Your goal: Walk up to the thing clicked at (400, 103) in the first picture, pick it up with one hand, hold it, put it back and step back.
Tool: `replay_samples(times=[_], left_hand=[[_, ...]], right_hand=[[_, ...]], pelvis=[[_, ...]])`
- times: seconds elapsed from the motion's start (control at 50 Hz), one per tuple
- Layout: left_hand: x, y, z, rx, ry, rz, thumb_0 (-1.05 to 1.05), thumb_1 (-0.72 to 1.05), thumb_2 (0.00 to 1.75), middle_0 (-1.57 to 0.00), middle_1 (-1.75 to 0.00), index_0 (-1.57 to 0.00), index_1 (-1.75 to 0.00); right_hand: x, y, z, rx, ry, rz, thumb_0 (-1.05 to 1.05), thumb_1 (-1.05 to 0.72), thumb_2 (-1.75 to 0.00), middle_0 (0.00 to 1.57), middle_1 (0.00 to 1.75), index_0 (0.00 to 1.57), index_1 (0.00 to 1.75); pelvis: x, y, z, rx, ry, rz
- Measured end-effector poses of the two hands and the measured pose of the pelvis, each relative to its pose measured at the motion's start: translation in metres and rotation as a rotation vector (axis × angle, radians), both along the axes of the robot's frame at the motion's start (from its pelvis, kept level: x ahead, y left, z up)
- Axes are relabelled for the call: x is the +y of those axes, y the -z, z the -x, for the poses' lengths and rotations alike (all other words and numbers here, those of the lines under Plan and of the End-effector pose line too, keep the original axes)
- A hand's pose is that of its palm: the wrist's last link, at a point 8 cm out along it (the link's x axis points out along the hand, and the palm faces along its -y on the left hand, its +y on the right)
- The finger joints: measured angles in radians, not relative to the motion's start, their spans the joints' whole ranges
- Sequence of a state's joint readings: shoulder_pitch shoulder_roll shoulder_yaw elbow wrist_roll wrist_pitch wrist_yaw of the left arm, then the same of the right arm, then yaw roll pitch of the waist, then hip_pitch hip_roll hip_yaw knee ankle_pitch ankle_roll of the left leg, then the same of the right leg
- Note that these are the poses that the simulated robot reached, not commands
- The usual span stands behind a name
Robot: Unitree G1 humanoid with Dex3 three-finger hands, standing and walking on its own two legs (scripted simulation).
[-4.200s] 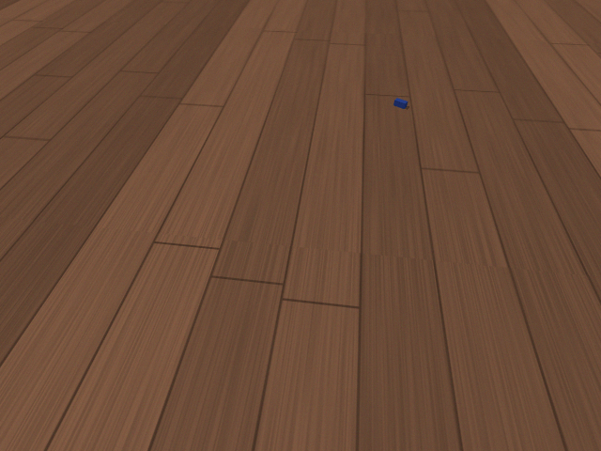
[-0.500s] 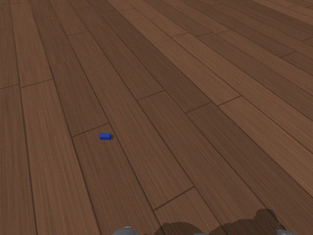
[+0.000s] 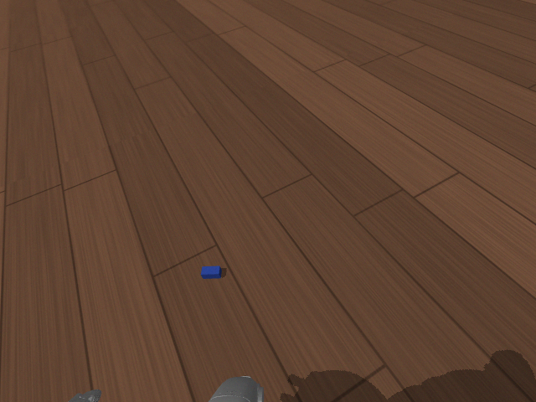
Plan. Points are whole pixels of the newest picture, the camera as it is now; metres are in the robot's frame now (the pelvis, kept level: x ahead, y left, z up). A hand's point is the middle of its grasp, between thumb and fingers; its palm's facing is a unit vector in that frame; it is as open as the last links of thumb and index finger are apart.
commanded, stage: walk up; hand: left
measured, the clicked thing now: (211, 272) +0.71 +0.37 -0.74
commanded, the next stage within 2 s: none
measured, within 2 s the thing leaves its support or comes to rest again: neither
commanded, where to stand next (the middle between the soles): +0.32 +0.15 m, yaw -3 degrees
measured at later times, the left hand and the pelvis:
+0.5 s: hand (83, 345) +0.23 +0.40 -0.13, palm faces -0.10 -0.90 -0.42, open 7.4 cm; pelvis +0.15 +0.12 +0.00, yaw -1 degrees
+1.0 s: hand (70, 312) +0.31 +0.49 -0.17, palm faces -0.05 -0.91 -0.41, open 7.4 cm; pelvis +0.23 +0.20 -0.02, yaw -3 degrees
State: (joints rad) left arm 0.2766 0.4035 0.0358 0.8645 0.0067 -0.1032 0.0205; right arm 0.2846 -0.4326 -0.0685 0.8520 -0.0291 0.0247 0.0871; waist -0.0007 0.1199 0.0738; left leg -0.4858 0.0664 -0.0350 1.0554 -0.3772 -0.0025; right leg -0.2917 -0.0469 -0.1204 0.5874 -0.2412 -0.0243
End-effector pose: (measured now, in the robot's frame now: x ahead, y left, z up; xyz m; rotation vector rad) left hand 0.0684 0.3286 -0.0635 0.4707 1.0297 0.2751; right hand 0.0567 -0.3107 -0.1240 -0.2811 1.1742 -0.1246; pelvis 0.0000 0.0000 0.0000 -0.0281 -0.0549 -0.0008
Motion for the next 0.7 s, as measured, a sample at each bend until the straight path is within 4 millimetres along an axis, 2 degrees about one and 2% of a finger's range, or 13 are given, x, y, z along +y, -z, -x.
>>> replay_samples(times=[0.1, 0.18, 0.22, 0.26, 0.38, 0.5, 0.58, 0.7], left_hand=[[0.038, 0.005, -0.007, 0.04, -0.016, -0.001, 0.01, 0.9, 0.9, -0.21, -0.3, -0.21, -0.3], [0.081, 0.024, -0.02, 0.088, -0.033, 0.002, 0.01, 0.9, 0.9, -0.21, -0.3, -0.21, -0.3], [0.103, 0.038, -0.032, 0.119, -0.038, -0.004, 0.01, 0.9, 0.9, -0.21, -0.3, -0.21, -0.3], [0.114, 0.045, -0.048, 0.145, -0.047, 0.002, 0.01, 0.9, 0.9, -0.2, -0.3, -0.21, -0.3], [0.117, 0.04, -0.107, 0.128, 0.011, 0.067, 0.01, 0.91, 0.9, -0.2, -0.3, -0.21, -0.3], [0.113, 0.029, -0.16, 0.116, 0.058, 0.082, 0.01, 0.91, 0.9, -0.2, -0.3, -0.21, -0.3], [0.119, 0.028, -0.188, 0.063, 0.058, 0.043, 0.01, 0.9, 0.9, -0.2, -0.3, -0.21, -0.3], [0.143, 0.017, -0.202, 0.052, 0.021, 0.006, 0.01, 0.9, 0.9, -0.21, -0.3, -0.21, -0.3]], right_hand=[[0.017, -0.014, -0.048, -0.028, -0.025, 0.035, 0.0, -0.9, -0.9, 0.21, 0.3, 0.2, 0.3], [0.036, -0.023, -0.08, -0.058, -0.026, 0.092, 0.0, -0.9, -0.9, 0.21, 0.3, 0.2, 0.3], [0.047, -0.024, -0.089, -0.081, -0.011, 0.128, 0.0, -0.9, -0.9, 0.21, 0.3, 0.2, 0.3], [0.058, -0.026, -0.09, -0.085, 0.015, 0.14, 0.0, -0.9, -0.9, 0.2, 0.3, 0.2, 0.3], [0.091, -0.032, -0.081, 0.008, 0.064, 0.124, 0.0, -0.9, -0.9, 0.21, 0.3, 0.2, 0.3], [0.111, -0.018, -0.09, 0.087, 0.079, 0.075, 0.0, -0.9, -0.9, 0.21, 0.3, 0.2, 0.3], [0.12, 0.002, -0.118, 0.1, 0.076, 0.048, 0.01, -0.9, -0.9, 0.21, 0.3, 0.2, 0.3], [0.147, 0.006, -0.188, 0.028, 0.035, 0.041, 0.01, -0.9, -0.9, 0.21, 0.3, 0.2, 0.3]], pelvis=[[0.029, 0.001, -0.028, 0.007, -0.006, 0.006], [0.062, 0.01, -0.056, 0.013, -0.007, 0.011], [0.079, 0.019, -0.069, 0.008, -0.001, -0.016], [0.09, 0.02, -0.081, 0.01, 0.003, -0.013], [0.111, 0.004, -0.115, 0.014, 0.015, -0.026], [0.124, 0.0, -0.153, 0.02, 0.024, -0.03], [0.127, 0.012, -0.179, 0.011, 0.032, -0.016], [0.148, 0.008, -0.2, 0.003, 0.029, -0.011]])
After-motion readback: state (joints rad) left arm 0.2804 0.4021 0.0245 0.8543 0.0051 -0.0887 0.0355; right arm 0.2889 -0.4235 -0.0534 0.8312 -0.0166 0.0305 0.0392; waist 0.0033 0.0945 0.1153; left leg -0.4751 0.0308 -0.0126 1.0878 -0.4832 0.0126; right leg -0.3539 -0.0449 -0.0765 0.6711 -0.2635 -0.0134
